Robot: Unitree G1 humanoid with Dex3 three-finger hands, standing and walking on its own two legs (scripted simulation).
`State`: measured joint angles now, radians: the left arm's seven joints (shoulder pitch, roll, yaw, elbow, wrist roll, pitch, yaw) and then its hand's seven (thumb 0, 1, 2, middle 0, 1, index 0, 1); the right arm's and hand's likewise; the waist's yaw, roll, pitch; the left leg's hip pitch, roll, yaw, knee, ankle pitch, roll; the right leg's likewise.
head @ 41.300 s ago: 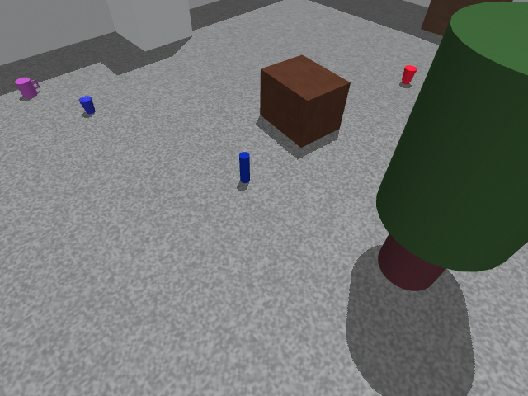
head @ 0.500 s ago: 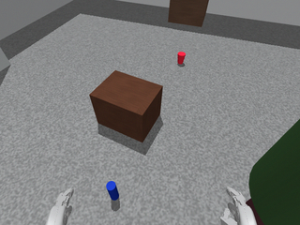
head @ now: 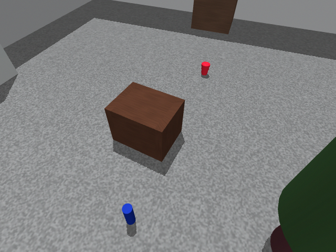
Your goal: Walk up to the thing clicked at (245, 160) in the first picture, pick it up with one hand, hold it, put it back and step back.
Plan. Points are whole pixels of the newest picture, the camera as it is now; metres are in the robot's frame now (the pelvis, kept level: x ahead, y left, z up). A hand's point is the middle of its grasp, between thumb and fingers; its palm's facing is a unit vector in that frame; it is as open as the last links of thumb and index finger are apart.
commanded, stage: stand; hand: left
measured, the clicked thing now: (129, 214) +0.44 +0.20 -0.66
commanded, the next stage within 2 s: step back in 1.80 s
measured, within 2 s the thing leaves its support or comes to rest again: neither
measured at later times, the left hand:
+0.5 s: hand out of the picture +0.05 +0.25 -0.13, palm faces -0.02 -0.94 -0.34, open 7.4 cm
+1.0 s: hand out of the picture +0.05 +0.24 -0.13, palm faces -0.04 -0.94 -0.34, open 7.4 cm
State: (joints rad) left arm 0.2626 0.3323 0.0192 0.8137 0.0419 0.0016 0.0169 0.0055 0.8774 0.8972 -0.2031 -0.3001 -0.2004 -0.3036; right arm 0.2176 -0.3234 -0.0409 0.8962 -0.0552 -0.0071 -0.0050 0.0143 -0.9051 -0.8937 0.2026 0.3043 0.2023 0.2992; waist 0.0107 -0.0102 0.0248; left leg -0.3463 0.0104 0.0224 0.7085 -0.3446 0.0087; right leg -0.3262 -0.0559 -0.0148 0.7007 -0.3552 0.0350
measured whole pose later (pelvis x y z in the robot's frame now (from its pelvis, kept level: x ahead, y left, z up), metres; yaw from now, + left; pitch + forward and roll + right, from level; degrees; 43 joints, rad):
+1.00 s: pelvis -0.01 +0.00 +0.03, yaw -1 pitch -4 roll +0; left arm 0.14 0.32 0.00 1.15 0.02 -0.01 0.00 0.00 0.90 0.90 -0.20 -0.30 -0.20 -0.30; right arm 0.14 -0.33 -0.01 1.16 -0.02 0.00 0.00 0.01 -0.91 -0.89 0.20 0.30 0.20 0.30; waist 0.00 0.01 0.05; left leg -0.13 0.01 0.04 0.34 -0.15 0.00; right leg -0.13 -0.05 -0.01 0.36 -0.17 0.03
